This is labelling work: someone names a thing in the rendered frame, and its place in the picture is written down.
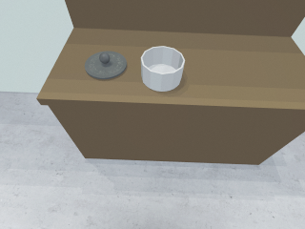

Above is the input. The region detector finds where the pot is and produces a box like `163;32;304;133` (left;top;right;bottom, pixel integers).
140;46;185;92

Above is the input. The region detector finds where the knob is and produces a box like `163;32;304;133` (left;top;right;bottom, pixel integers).
99;52;111;64

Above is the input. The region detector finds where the lid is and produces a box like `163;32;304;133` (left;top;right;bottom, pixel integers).
84;51;127;79

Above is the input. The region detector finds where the table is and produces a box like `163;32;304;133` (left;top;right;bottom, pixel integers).
36;0;305;165

